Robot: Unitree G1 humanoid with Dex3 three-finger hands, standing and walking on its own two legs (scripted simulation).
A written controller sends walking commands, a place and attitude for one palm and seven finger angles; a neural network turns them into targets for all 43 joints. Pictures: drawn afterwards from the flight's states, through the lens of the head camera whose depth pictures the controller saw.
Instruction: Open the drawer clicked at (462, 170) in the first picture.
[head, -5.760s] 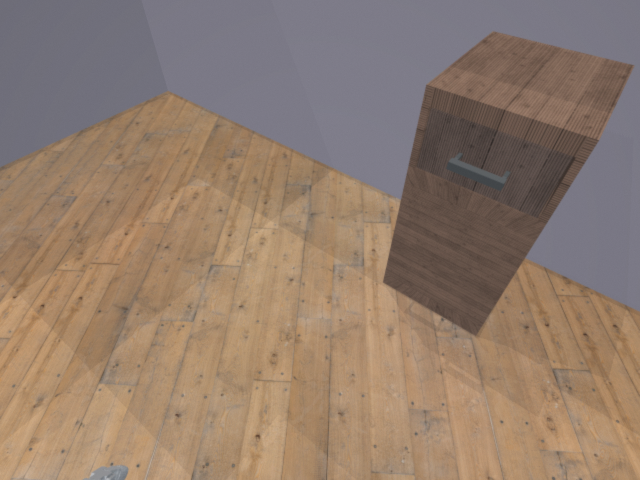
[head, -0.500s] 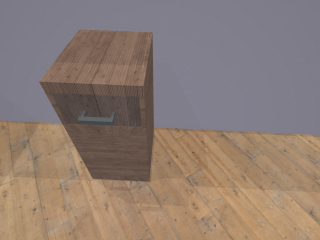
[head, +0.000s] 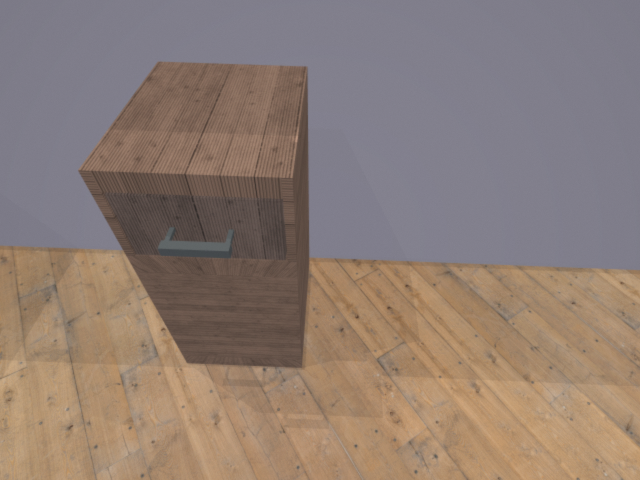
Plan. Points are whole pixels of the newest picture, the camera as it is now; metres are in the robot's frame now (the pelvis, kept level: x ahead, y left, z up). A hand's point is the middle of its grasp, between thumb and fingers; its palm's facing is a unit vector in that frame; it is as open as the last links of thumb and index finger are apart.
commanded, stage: look again from close up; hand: left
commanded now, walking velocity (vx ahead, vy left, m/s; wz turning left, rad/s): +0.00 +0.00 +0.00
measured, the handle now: (198, 241) +0.56 +0.29 -0.11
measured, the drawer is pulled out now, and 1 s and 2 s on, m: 0.00 0.00 0.00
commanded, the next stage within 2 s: raise the hand with hooked fingers in 0.48 s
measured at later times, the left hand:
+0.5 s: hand out of the picture +0.01 +0.19 -0.18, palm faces +0.02 -0.98 -0.19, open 7.3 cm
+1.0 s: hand (171, 469) +0.15 +0.20 -0.07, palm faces -0.08 -0.15 -0.99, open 8.5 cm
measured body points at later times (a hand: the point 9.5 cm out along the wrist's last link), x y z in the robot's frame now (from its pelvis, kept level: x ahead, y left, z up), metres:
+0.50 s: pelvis +0.00 +0.02 -0.01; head +0.01 +0.02 +0.44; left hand +0.01 +0.25 -0.17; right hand +0.00 -0.19 -0.17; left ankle -0.05 +0.11 -0.74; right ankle +0.00 -0.10 -0.74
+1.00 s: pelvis -0.03 -0.01 -0.04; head +0.01 -0.03 +0.41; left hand +0.15 +0.20 -0.01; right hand +0.22 -0.25 -0.09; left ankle -0.05 +0.10 -0.74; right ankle +0.00 -0.09 -0.74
